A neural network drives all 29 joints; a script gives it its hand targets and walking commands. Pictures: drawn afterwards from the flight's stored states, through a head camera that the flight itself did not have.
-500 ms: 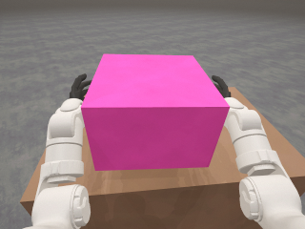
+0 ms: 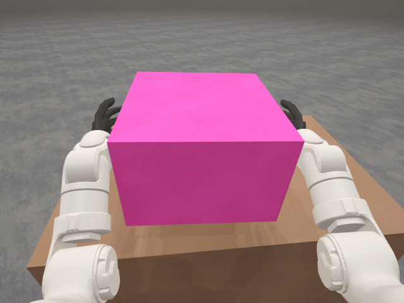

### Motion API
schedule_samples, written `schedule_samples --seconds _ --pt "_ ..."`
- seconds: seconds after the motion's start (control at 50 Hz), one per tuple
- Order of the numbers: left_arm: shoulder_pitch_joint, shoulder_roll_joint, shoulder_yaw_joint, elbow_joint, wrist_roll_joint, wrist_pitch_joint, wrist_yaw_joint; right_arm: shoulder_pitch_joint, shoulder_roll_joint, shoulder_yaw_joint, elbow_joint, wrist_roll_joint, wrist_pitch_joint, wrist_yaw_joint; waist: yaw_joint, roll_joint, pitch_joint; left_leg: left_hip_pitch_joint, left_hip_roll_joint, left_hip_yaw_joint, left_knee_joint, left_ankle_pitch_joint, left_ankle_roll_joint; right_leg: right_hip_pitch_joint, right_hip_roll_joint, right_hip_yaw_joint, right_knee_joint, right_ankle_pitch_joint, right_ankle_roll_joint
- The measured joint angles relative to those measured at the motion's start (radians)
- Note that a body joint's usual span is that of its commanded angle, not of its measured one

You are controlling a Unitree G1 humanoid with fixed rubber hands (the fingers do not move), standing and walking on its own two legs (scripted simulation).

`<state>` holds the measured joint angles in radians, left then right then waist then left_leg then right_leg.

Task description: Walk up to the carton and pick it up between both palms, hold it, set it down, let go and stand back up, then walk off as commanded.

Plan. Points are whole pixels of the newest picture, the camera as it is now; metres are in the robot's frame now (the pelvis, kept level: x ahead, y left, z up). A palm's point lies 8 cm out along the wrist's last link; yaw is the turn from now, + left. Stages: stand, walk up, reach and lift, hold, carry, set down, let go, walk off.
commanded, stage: hold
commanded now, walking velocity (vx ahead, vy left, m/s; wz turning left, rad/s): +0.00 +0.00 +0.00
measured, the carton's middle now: (200, 139) +0.40 +0.00 +0.19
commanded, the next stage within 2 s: none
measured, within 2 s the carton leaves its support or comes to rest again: neither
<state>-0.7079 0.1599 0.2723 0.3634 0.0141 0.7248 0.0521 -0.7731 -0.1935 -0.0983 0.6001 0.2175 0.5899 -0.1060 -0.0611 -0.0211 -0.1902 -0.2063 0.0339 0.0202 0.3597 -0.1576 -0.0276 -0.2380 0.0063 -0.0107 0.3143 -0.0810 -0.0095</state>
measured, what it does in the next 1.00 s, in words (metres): stands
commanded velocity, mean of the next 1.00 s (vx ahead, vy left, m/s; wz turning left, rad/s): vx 0.00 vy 0.00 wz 0.00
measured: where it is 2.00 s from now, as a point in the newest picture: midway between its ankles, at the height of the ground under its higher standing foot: outside the picture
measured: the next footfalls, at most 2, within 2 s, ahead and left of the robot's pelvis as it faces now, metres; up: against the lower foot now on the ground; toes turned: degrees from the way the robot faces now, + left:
none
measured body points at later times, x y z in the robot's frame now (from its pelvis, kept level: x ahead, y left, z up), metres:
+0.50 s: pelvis +0.00 +0.00 +0.00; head -0.07 +0.01 +0.44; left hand +0.39 +0.19 +0.22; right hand +0.38 -0.19 +0.21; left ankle +0.02 +0.13 -0.75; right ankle +0.05 -0.11 -0.75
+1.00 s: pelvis +0.00 +0.00 +0.00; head -0.07 +0.01 +0.44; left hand +0.39 +0.19 +0.22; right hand +0.38 -0.19 +0.21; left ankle +0.02 +0.13 -0.75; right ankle +0.05 -0.11 -0.75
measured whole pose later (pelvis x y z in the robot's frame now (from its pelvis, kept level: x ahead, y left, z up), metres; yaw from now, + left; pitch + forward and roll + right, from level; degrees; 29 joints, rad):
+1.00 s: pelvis +0.00 +0.00 +0.00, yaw +0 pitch +0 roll +0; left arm -0.71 0.16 0.27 0.36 0.01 0.73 0.05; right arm -0.77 -0.19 -0.10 0.60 0.22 0.59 -0.11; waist -0.06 -0.02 -0.19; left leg -0.21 0.03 0.02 0.36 -0.16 -0.03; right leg -0.24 0.01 -0.01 0.31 -0.08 -0.01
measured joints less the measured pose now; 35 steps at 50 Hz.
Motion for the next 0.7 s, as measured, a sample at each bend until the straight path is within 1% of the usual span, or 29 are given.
schedule_samples --seconds 0.7 --pt "0.000 0.000 0.000 0.000 0.000 0.002 -0.001 0.000 0.000 0.000 -0.001 0.000 0.003 -0.001 0.000 0.002 -0.002 0.000 0.000 0.000 0.000 0.000 0.000 0.000 0.000 0.000 0.000 0.000 0.000"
